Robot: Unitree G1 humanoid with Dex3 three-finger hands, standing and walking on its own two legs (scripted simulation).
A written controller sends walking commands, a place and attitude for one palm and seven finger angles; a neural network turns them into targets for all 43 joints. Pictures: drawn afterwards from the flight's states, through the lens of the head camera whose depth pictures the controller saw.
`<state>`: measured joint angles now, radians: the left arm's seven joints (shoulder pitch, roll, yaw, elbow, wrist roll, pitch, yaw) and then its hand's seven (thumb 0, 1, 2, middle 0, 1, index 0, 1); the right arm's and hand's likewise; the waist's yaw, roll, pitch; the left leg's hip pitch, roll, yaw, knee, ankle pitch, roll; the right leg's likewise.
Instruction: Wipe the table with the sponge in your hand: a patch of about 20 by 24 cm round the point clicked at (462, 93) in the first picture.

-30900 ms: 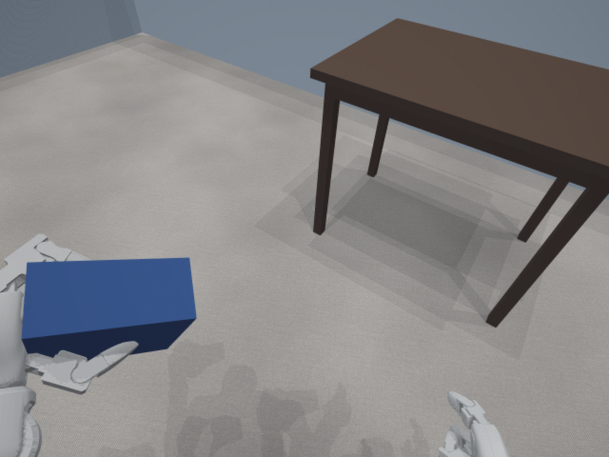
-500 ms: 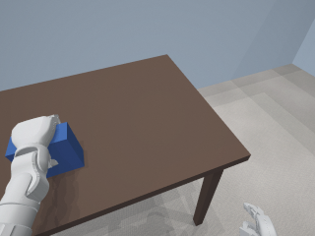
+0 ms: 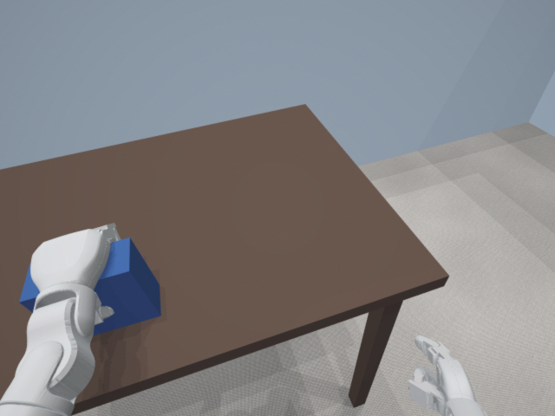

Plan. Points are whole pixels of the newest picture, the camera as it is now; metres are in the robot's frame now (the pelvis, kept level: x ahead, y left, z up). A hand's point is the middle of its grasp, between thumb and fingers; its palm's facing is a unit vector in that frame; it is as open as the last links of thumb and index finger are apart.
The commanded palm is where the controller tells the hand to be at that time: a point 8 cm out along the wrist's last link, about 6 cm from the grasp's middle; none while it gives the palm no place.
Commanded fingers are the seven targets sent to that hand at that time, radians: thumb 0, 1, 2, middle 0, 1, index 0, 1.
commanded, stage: wipe back along the first lane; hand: left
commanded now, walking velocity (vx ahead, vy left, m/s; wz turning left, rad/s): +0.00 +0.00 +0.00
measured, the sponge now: (106, 299) +0.26 +0.31 +0.04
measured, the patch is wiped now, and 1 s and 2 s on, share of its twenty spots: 1.00 1.00 1.00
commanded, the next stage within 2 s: lift the sponge slowly off the table in 0.36 s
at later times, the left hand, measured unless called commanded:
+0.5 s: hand (89, 310) +0.21 +0.28 +0.10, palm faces +0.09 -0.07 -0.99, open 10.0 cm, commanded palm +0.17 +0.27 +0.13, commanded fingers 0.00 0.10 1.30 -1.20 -1.60 -1.20 -1.60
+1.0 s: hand (84, 316) +0.20 +0.28 +0.10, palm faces +0.06 -0.09 -0.99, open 10.0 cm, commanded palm +0.17 +0.27 +0.17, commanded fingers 0.00 0.10 1.30 -1.20 -1.60 -1.20 -1.60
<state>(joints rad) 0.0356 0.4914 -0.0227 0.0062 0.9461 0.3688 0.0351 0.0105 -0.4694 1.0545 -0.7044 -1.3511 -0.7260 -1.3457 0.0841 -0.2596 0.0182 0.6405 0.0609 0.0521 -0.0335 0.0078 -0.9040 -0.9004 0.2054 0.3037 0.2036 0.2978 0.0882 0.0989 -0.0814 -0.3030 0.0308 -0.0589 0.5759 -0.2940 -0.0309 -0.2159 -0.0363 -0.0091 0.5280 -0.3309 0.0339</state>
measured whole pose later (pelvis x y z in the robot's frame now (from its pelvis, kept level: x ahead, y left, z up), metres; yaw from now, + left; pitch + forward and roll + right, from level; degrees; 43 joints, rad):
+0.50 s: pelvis +0.00 +0.00 +0.00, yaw -1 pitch +0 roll -1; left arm 0.30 0.47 -0.01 -0.27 0.92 0.40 0.06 0.02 -0.46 1.05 -0.70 -1.36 -0.72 -1.35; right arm 0.08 -0.26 0.01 0.63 0.05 0.04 -0.01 0.01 -0.90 -0.90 0.20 0.30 0.20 0.30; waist 0.10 0.11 -0.09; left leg -0.28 0.04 -0.05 0.59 -0.31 -0.04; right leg -0.20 -0.03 0.00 0.55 -0.35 0.03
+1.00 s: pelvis -0.02 -0.01 +0.00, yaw +0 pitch -3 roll -1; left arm 0.17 0.50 -0.04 -0.19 0.91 0.38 -0.01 0.00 -0.47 1.05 -0.71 -1.35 -0.73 -1.34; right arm 0.07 -0.25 0.03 0.66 0.04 -0.01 -0.06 0.01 -0.90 -0.90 0.21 0.30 0.20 0.30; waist 0.13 0.11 -0.04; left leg -0.25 0.05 -0.07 0.57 -0.27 -0.05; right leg -0.16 -0.02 -0.02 0.53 -0.32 0.02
